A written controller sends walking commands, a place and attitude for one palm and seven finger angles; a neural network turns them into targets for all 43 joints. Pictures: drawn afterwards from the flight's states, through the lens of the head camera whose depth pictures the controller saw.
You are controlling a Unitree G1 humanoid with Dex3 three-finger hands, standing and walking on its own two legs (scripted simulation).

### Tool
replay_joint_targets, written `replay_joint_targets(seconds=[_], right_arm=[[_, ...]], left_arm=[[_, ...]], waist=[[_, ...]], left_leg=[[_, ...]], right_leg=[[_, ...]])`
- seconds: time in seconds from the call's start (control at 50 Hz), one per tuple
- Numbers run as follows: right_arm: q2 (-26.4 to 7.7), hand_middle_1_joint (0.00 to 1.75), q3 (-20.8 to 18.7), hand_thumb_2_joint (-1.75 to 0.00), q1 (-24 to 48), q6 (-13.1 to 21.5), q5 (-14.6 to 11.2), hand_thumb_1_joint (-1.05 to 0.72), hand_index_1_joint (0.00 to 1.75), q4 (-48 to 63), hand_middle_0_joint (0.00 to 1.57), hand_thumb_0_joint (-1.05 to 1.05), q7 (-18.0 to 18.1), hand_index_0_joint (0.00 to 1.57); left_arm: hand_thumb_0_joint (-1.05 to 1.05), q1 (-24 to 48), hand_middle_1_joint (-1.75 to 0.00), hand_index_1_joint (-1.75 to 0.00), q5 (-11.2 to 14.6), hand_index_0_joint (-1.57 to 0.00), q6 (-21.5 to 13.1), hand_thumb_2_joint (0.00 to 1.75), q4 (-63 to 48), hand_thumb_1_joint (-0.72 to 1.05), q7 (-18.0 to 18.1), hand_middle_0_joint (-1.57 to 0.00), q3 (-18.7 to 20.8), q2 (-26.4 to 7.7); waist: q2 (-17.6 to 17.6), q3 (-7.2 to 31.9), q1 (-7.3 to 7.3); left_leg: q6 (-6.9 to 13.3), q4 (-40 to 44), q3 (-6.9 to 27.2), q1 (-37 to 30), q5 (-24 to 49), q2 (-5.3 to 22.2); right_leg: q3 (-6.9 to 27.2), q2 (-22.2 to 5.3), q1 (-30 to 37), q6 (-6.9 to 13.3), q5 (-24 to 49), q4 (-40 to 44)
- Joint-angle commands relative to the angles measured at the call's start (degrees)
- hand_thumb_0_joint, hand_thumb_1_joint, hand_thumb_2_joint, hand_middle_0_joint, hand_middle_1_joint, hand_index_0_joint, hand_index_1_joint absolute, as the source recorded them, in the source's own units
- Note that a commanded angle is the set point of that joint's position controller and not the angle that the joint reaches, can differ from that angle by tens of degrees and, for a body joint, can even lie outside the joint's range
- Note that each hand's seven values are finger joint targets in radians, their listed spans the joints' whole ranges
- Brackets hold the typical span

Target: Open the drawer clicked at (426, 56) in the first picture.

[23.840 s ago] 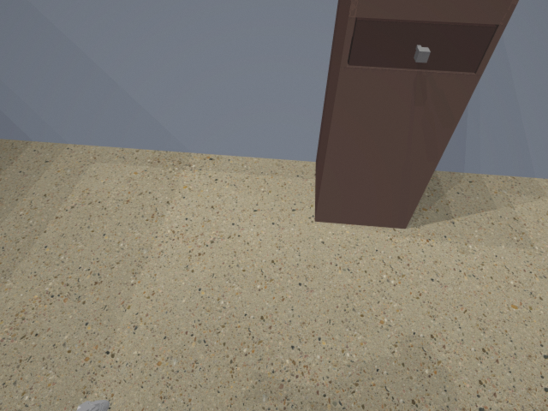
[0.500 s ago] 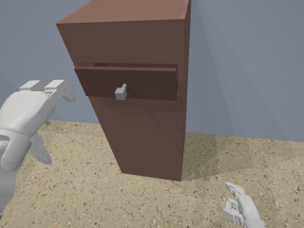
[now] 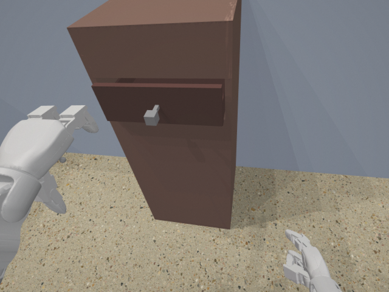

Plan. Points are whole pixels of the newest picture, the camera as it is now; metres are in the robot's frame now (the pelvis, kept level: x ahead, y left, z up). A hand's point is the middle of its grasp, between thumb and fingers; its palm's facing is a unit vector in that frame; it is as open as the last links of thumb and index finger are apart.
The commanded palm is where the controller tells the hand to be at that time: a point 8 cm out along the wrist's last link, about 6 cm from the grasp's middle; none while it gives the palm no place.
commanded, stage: draw the hand back to the body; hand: left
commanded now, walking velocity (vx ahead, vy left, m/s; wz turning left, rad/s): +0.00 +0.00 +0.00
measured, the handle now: (153, 114) +0.55 +0.22 +0.07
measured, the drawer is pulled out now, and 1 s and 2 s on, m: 0.04 0.04 0.04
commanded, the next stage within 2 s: step back with the hand held close in 1.28 s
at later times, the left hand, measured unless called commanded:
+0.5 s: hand (55, 149) +0.22 +0.22 +0.26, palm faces +0.47 -0.80 -0.37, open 13.3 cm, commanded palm +0.17 +0.26 +0.26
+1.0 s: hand (51, 149) +0.23 +0.24 +0.25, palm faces +0.50 -0.78 -0.36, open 9.3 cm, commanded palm +0.17 +0.28 +0.26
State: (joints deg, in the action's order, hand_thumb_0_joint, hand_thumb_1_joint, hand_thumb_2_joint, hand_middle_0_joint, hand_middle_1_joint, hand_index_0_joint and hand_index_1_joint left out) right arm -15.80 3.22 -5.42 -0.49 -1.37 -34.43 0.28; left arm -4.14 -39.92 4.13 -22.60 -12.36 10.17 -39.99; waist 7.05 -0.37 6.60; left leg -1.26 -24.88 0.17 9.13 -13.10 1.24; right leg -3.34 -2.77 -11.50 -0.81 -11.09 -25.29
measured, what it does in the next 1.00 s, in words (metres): stands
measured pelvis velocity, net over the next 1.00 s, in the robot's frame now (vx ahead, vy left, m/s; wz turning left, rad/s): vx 0.03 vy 0.00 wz -0.03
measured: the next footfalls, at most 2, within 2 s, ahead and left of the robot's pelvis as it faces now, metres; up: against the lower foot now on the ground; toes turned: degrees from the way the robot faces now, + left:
none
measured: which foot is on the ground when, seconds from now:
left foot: down 0.00-1.00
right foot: down 0.00-1.00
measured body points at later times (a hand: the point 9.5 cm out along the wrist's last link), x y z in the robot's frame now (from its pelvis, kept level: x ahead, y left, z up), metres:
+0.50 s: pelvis +0.02 -0.01 +0.00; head +0.01 -0.02 +0.45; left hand +0.19 +0.26 +0.28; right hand +0.22 -0.20 -0.07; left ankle +0.01 +0.13 -0.74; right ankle +0.03 -0.13 -0.74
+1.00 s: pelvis +0.03 +0.00 +0.00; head +0.02 -0.02 +0.45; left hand +0.20 +0.28 +0.27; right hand +0.23 -0.21 -0.08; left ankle +0.01 +0.13 -0.74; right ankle +0.03 -0.13 -0.74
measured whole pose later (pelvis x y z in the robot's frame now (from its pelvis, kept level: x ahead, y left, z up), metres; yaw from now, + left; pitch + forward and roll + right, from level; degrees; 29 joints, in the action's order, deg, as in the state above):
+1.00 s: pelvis +0.03 +0.00 +0.00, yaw -2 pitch -4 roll -1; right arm -11.7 0.5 -9.8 9.8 0.5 -37.2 3.6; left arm -20.0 3.7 -11.2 -33.8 6.0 25.3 -20.3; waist 3.8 -1.5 4.4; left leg -1.4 -24.7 -1.2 4.4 -16.6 2.9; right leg -2.2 -1.0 -6.3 -0.9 -12.6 -22.6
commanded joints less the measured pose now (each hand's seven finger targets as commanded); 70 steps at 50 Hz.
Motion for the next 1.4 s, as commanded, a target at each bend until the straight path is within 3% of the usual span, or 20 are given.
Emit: replay_joint_targets(seconds=[0.0,0.04,0.06,0.14,0.2,0.26,0.28,0.3,0.34,0.36,0.4,0.46,0.52,0.58,0.7,1.06,1.16,1.32,1.36,1.38], right_arm=[[-5.47,0.3,-2.24,-0.9,10.29,3.04,-0.1,-0.9,0.3,10.79,0.2,0.0,0.49,0.2],[-5.63,0.3,-2.41,-0.9,11.29,3.64,-0.37,-0.9,0.3,11.16,0.2,0.0,0.49,0.2],[-5.08,0.3,-1.94,-0.9,10.62,3.77,0.22,-0.9,0.3,11.33,0.2,0.0,0.35,0.2],[-5.6,0.3,-2.59,-0.9,10.19,4.56,-0.21,-0.9,0.3,10.91,0.2,0.0,0.61,0.2],[-5.76,0.3,-2.68,-0.9,9.25,4.08,0.11,-0.9,0.3,10.61,0.2,0.0,0.81,0.2],[-5.22,0.3,-2.21,-0.9,9.77,4.59,0.56,-0.9,0.3,10.89,0.2,0.0,0.61,0.2],[-0.24,0.3,-3.01,-0.9,5.58,8.05,-0.06,-0.9,0.3,12.63,0.2,0.0,2.63,0.2],[-2.96,0.3,-2.82,-0.9,4.4,9.64,0.9,-0.9,0.3,9.46,0.2,0.0,3.84,0.2],[-2.94,0.3,-2.86,-0.9,5.16,11.76,0.99,-0.9,0.3,7.52,0.2,0.0,4.63,0.2],[-1.98,0.3,-2.61,-0.9,5.01,12.84,1.14,-0.9,0.3,7.89,0.2,0.0,4.68,0.2],[-1.41,0.3,-2.74,-0.9,3.99,13.9,1.6,-0.9,0.3,6.41,0.2,0.0,4.79,0.2],[-1.32,0.3,-2.82,-0.9,3.78,14.58,1.77,-0.9,0.3,5.48,0.2,0.0,4.69,0.2],[-1.37,0.3,-3.22,-0.9,4.04,15.04,2.05,-0.9,0.3,5.86,0.2,0.0,4.33,0.2],[-1.54,0.3,-3.61,-0.9,3.68,15.4,2.29,-0.9,0.3,6.08,0.2,0.0,3.89,0.2],[-1.54,0.3,-4.25,-0.9,2.79,14.78,2.14,-0.9,0.3,6.26,0.2,0.0,3.47,0.2],[-1.08,0.3,-4.15,-0.9,2.74,13.4,2.1,-0.9,0.3,6.64,0.2,0.0,3.88,0.2],[-0.78,0.3,-4.0,-0.9,3.15,12.84,1.87,-0.9,0.3,6.63,0.2,0.0,3.92,0.2],[-0.82,0.3,-4.06,-0.9,3.48,12.85,1.96,-0.9,0.3,6.96,0.2,0.0,3.6,0.2],[-0.73,0.3,-4.01,-0.9,3.46,13.06,1.93,-0.9,0.3,6.81,0.2,0.0,3.75,0.2],[-3.59,0.3,-4.18,-0.9,2.72,11.11,1.37,-0.9,0.3,9.28,0.2,0.0,3.32,0.2]], left_arm=[[0.0,6.09,-1.2,-1.2,1.66,-0.3,-0.73,0.3,-9.83,-0.5,1.32,-0.3,13.78,-15.88],[0.0,5.44,-1.2,-1.2,2.73,-0.3,-1.53,0.3,-12.55,-0.5,1.38,-0.3,16.65,-17.78],[0.0,6.26,-1.2,-1.2,2.58,-0.3,-2.16,0.3,-14.04,-0.5,1.34,-0.3,14.63,-15.86],[0.0,1.66,-1.2,-1.2,4.3,-0.3,-2.73,0.3,-13.4,-0.5,2.4,-0.3,17.49,-16.71],[0.0,1.34,-1.2,-1.2,3.8,-0.3,-2.92,0.3,-12.92,-0.5,3.09,-0.3,15.69,-15.14],[0.0,2.2,-1.2,-1.2,2.99,-0.3,-3.07,0.3,-16.14,-0.5,3.73,-0.3,15.62,-15.48],[0.0,7.9,-1.18,-1.18,38.33,-0.3,-9.37,0.32,-19.59,-0.47,8.93,-0.3,14.75,8.02],[0.0,1.19,-1.15,-1.15,38.84,-0.29,-11.95,0.33,-14.22,-0.43,12.27,-0.29,19.45,1.24],[0.0,-2.49,-1.11,-1.11,43.67,-0.29,-14.91,0.36,-17.49,-0.36,15.3,-0.29,23.99,0.79],[0.0,-0.18,-1.09,-1.09,43.81,-0.29,-16.48,0.37,-21.22,-0.32,16.33,-0.29,23.42,2.61],[0.0,-2.84,-1.04,-1.04,44.08,-0.28,-17.79,0.4,-19.25,-0.26,18.02,-0.28,22.89,5.09],[0.0,-2.19,-0.98,-0.98,44.1,-0.27,-18.54,0.45,-16.95,-0.15,18.71,-0.27,20.06,8.54],[0.0,-1.86,-0.91,-0.91,43.55,-0.27,-19.25,0.5,-20.06,-0.05,18.85,-0.27,18.44,9.45],[0.0,-5.27,-0.84,-0.84,43.5,-0.26,-19.62,0.54,-21.83,0.06,19.01,-0.26,19.29,8.9],[0.0,-9.87,-0.7,-0.7,43.58,-0.25,-19.39,0.63,-23.22,0.27,19.12,-0.25,21.51,8.15],[0.0,-9.98,-0.3,-0.3,43.53,-0.2,-17.67,0.9,-22.76,0.9,19.68,-0.2,21.2,9.03],[0.0,-8.93,-0.3,-0.3,43.73,-0.2,-16.95,0.9,-20.86,0.9,19.52,-0.2,20.46,9.88],[0.0,-7.39,-0.3,-0.3,43.42,-0.2,-17.31,0.9,-23.82,0.9,19.61,-0.2,20.45,9.31],[0.0,-9.56,-0.3,-0.3,43.65,-0.2,-17.25,0.9,-21.8,0.9,19.74,-0.2,20.58,9.63],[0.0,-6.48,-0.3,-0.3,43.84,-0.2,-19.04,0.9,-24.56,0.9,19.41,-0.2,26.18,3.21]], waist=[[-4.85,8.92,0.57],[-3.54,9.93,0.82],[-2.45,10.89,0.67],[-3.65,8.17,0.43],[-3.43,6.55,0.12],[-1.1,10.08,0.65],[-9.27,3.49,-6.01],[-12.9,1.71,-4.94],[-10.5,4.84,-3.32],[-6.03,8.86,-2.76],[-1.78,7.12,-2.56],[-0.81,1.22,-2.76],[0.96,3.25,-2.31],[-2.37,4.95,-1.99],[-2.7,5.85,-2.07],[-2.82,5.37,-2.25],[-2.62,2.66,-2.55],[-0.9,4.8,-2.21],[-3.31,3.55,-2.13],[-6.76,-1.91,-5.69]], left_leg=[[1.52,3.42,-1.82,3.16,7.92,-2.49],[1.32,2.27,-1.76,2.32,8.47,-2.31],[1.4,2.51,-1.83,1.92,9.34,-2.76],[1.15,1.91,-1.6,1.94,8.72,-2.28],[1.23,2.94,-1.78,2.79,7.45,-2.44],[1.08,2.25,-1.47,1.44,8.96,-2.7],[2.14,2.05,-2.45,-2.92,3.73,0.04],[2.06,2.37,-2.01,-2.08,1.15,0.9],[1.77,3.1,-2.32,-2.66,1.87,0.05],[1.67,3.44,-2.92,-3.94,3.41,-0.25],[1.15,4.19,-3.48,-4.06,5.46,-0.35],[1.07,5.24,-3.61,-2.43,5.31,-0.09],[1.29,5.02,-3.49,-3.51,8.03,-0.22],[1.49,4.23,-3.36,-3.5,11.96,-0.13],[1.12,2.82,-3.7,-3.46,16.92,0.21],[0.84,2.69,-3.17,-3.86,14.78,0.12],[0.86,3.21,-3.17,-3.18,11.66,0.17],[0.74,3.29,-2.58,-3.31,11.24,-0.08],[0.82,3.5,-2.53,-2.86,10.33,0.05],[2.03,1.48,-1.73,2.84,7.44,1.08]], right_leg=[[-0.49,2.25,7.54,0.27,4.0,3.18],[0.19,2.5,7.47,0.36,4.47,3.27],[-0.55,2.18,7.62,0.38,4.46,2.89],[-0.54,2.58,5.85,0.19,4.3,3.6],[-1.3,2.19,5.09,0.02,2.56,3.77],[-0.81,1.92,6.54,0.49,3.37,3.09],[-2.34,3.56,2.98,1.05,2.75,5.32],[-2.05,3.57,2.1,0.7,0.97,5.41],[-1.64,3.07,5.79,0.27,1.95,6.26],[-1.28,2.41,7.62,0.37,2.73,5.96],[-1.27,2.59,8.05,0.72,4.64,5.93],[-0.74,2.68,6.78,0.89,3.8,7.5],[-0.43,2.78,8.01,1.19,5.87,6.43],[-0.57,2.88,9.88,1.17,10.32,5.37],[-0.83,3.03,10.02,1.09,15.41,4.06],[-0.84,3.08,8.22,1.08,12.72,4.27],[-0.55,3.07,6.77,1.02,9.9,5.26],[-0.34,2.96,7.76,1.32,8.96,4.71],[-0.56,3.06,7.35,1.22,8.13,5.17],[4.03,0.04,-0.67,0.74,9.19,8.28]])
